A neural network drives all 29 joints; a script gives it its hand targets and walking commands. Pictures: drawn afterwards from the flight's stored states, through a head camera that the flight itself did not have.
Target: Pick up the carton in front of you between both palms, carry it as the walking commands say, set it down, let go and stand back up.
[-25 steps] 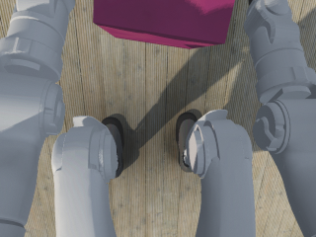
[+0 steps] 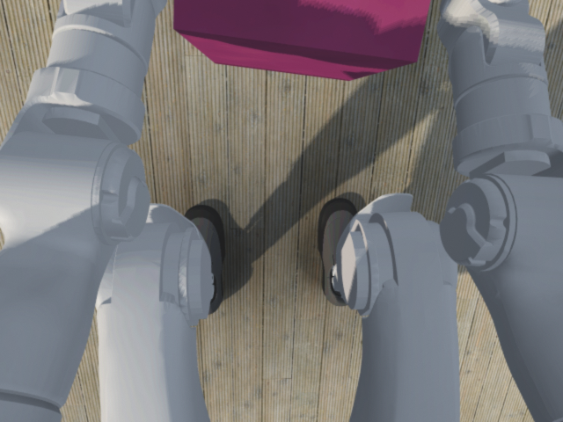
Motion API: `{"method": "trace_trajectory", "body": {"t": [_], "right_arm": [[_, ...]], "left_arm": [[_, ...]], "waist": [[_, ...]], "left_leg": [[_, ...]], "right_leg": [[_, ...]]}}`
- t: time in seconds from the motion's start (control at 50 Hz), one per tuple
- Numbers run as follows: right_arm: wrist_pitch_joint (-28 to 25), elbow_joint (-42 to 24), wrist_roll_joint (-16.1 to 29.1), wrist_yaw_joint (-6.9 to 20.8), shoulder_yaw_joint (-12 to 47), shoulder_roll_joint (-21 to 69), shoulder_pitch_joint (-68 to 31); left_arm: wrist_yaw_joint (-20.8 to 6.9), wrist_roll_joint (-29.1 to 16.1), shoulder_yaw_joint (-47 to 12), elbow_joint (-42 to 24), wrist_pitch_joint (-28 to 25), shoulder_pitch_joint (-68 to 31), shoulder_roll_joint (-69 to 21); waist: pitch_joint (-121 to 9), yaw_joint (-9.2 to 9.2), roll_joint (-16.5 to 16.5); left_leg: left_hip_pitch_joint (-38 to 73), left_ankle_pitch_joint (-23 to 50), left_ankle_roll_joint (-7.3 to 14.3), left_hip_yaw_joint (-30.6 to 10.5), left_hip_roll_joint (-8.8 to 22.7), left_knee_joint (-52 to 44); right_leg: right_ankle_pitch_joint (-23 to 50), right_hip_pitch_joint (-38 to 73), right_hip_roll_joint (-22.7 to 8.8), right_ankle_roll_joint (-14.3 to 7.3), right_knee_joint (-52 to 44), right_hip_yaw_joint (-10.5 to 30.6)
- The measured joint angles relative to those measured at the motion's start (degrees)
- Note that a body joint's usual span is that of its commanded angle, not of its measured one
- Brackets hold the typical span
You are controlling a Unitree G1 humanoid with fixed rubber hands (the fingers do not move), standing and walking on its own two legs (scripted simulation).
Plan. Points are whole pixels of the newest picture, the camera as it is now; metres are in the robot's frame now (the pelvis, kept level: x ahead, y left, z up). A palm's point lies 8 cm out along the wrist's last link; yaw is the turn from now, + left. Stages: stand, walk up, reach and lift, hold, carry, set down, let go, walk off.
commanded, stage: reach and lift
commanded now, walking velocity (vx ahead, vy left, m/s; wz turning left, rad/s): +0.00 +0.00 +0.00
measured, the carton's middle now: out of the picture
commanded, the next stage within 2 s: none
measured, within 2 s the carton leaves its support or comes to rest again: leaves its support in 0.04 s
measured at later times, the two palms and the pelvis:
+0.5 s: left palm out of the picture +0.52 +0.13 +0.03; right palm out of the picture +0.49 -0.17 +0.03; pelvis -0.01 -0.01 +0.10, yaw +1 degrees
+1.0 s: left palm out of the picture +0.47 +0.14 +0.17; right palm out of the picture +0.46 -0.16 +0.18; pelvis +0.02 +0.00 +0.21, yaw +2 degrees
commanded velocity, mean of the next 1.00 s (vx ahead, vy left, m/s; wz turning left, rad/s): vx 0.00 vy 0.00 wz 0.00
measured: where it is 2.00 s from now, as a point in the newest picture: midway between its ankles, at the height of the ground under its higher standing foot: (273, 273)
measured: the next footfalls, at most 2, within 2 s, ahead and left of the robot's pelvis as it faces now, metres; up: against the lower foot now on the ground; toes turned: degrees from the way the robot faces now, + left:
none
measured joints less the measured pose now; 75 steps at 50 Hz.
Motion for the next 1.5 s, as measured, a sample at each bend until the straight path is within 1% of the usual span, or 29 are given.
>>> {"method": "trace_trajectory", "body": {"t": [0.06, 0.08, 0.12, 0.14, 0.2, 0.24, 0.34, 0.4, 0.46, 0.52, 0.66, 0.76, 0.86, 1.02, 1.2, 1.5], "right_arm": [[1.7, -2.7, 1.1, -1.0, 0.9, 0.7, 1.9], [2.3, -4.0, 1.4, -2.1, 1.2, 1.2, 2.9], [3.4, -7.3, 1.8, -5.6, 1.4, 2.7, 5.4], [3.9, -9.0, 1.8, -5.6, 0.9, 3.3, 7.1], [5.4, -13.6, 0.6, -4.9, -0.8, 5.3, 12.5], [6.2, -15.1, -1.6, -3.9, -2.7, 6.9, 15.2], [8.2, -14.7, -10.3, -1.2, -9.7, 11.2, 18.1], [9.3, -14.4, -14.5, -0.1, -12.4, 12.7, 18.7], [10.1, -14.9, -17.0, 0.8, -13.8, 13.4, 19.1], [10.8, -16.1, -18.2, 1.4, -14.5, 13.9, 19.4], [12.7, -20.0, -18.1, 2.2, -13.8, 14.7, 21.9], [13.5, -22.5, -17.4, 2.2, -12.2, 15.9, 25.9], [13.4, -23.6, -17.2, 2.3, -10.9, 17.2, 30.7], [12.3, -23.7, -17.3, 2.4, -9.4, 18.9, 38.2], [11.4, -24.5, -17.4, 2.8, -7.7, 20.3, 45.7], [12.0, -28.0, -17.7, 3.1, -3.8, 22.7, 58.1]], "left_arm": [[1.5, -1.0, -0.9, -3.8, 1.4, 3.5, -0.7], [2.0, -1.4, -1.2, -5.4, 1.9, 4.9, -0.9], [3.0, -1.8, -1.5, -8.9, 3.3, 7.8, -2.0], [3.0, -1.6, -1.2, -10.6, 3.9, 9.3, -2.6], [2.8, -0.1, 0.8, -14.8, 6.0, 13.7, -4.9], [2.2, 1.7, 3.3, -16.1, 7.0, 16.0, -6.8], [-0.5, 9.1, 11.5, -14.6, 8.7, 18.8, -10.9], [-1.8, 13.0, 15.2, -13.8, 9.4, 19.4, -12.4], [-2.6, 15.5, 17.4, -14.1, 9.7, 19.9, -13.5], [-2.9, 16.9, 18.6, -15.2, 10.1, 20.4, -14.5], [-3.2, 17.1, 18.3, -20.4, 12.0, 23.7, -16.4], [-3.2, 16.3, 17.1, -24.4, 13.3, 28.6, -17.8], [-3.2, 15.7, 16.2, -26.7, 13.6, 34.3, -19.1], [-3.1, 15.6, 15.5, -27.3, 12.4, 42.2, -21.3], [-3.1, 15.6, 14.6, -28.7, 11.2, 50.1, -23.4], [-3.4, 15.2, 11.3, -33.5, 12.0, 63.7, -25.8]], "waist": [[-2.4, -0.16, -0.3], [-3.5, -0.22, -0.3], [-6.0, -0.32, -0.4], [-7.5, -0.30, -0.4], [-13.0, 0.18, -0.6], [-16.7, 0.56, -0.5], [-24.3, 1.03, 0.4], [-26.8, 1.12, 1.0], [-28.2, 1.20, 1.4], [-28.9, 1.29, 1.5], [-30.5, 1.51, 1.0], [-32.4, 1.70, 0.6], [-34.5, 1.73, 0.7], [-36.6, 1.74, 0.9], [-36.6, 2.29, 0.6], [-33.3, 2.91, 0.1]], "left_leg": [[-0.8, -0.4, 0.0, 0.2, 0.1, 0.0], [-1.0, -0.4, -0.1, 0.2, 0.0, -0.1], [-1.2, -0.5, -0.3, 0.2, -0.2, -0.7], [-1.2, -0.5, -0.5, 0.2, -0.3, -1.2], [-0.6, -0.4, -1.2, -0.2, -1.0, -3.3], [0.3, 0.0, -1.6, -0.4, -1.2, -5.2], [3.4, 1.9, -1.5, -0.7, -1.5, -11.6], [5.3, 3.6, -1.4, -0.9, -1.5, -15.7], [7.0, 5.0, -1.2, -0.9, -1.4, -19.3], [8.5, 6.1, -1.1, -0.9, -1.4, -22.1], [12.4, 7.0, -0.8, -0.6, -1.1, -27.0], [16.8, 6.6, -0.8, -0.5, -1.0, -30.6], [22.9, 6.1, -0.7, -0.8, -1.0, -34.8], [34.6, 6.2, -0.4, -0.9, -0.7, -42.9], [49.0, 7.5, 0.0, -0.7, -0.1, -52.9], [76.8, 11.8, 0.2, -1.2, 0.5, -72.7]], "right_leg": [[-0.3, -0.9, 0.2, 0.1, 0.2, 0.3], [-0.4, -1.2, 0.3, 0.2, 0.1, 0.4], [-0.5, -1.5, 0.9, 0.5, -0.4, 0.9], [-0.6, -1.5, 1.2, 0.8, -0.8, 1.1], [-0.7, -1.1, 2.1, 1.2, -2.6, 1.7], [-0.4, -0.3, 2.0, 1.0, -4.3, 1.8], [1.3, 3.0, 1.4, 0.3, -10.5, 1.5], [2.8, 5.0, 1.1, 0.1, -14.6, 1.4], [4.4, 6.7, 1.1, 0.1, -18.3, 1.5], [5.7, 8.2, 1.3, 0.3, -21.2, 1.7], [6.7, 11.8, 1.5, 0.4, -26.1, 2.2], [6.3, 16.1, 1.3, 0.2, -29.6, 2.3], [5.8, 22.3, 0.9, -0.1, -33.7, 2.1], [5.9, 34.1, 0.7, -0.5, -41.9, 2.0], [7.3, 48.1, 0.6, -0.8, -51.8, 2.5], [11.5, 75.9, 0.2, -1.5, -71.4, 2.4]]}}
